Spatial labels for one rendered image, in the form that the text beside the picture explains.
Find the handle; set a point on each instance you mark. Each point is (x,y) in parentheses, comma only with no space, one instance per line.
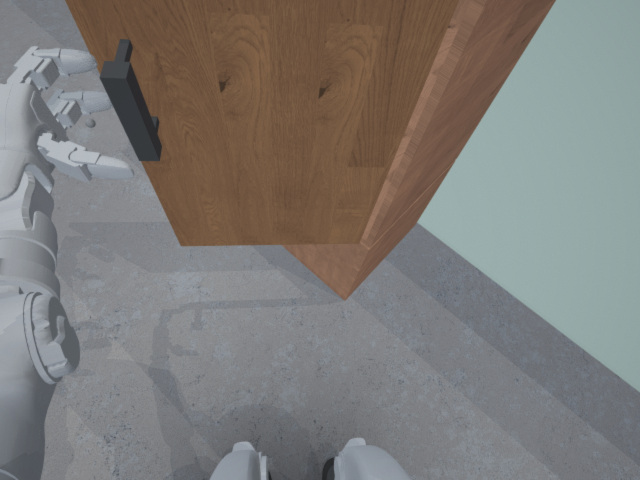
(121,85)

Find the robot left hand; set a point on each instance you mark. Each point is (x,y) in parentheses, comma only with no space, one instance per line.
(25,118)

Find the cupboard door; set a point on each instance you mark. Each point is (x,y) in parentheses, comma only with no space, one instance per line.
(279,120)

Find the right robot thigh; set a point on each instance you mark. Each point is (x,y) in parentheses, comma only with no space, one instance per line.
(367,462)

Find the robot thigh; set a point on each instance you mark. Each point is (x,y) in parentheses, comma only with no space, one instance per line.
(367,462)
(242,465)

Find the left robot forearm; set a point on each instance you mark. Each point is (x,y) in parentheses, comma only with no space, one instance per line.
(28,238)

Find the left robot thigh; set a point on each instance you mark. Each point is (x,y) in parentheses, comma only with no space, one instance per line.
(242,465)

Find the left robot upper arm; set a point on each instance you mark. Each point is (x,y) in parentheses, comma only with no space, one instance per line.
(38,347)

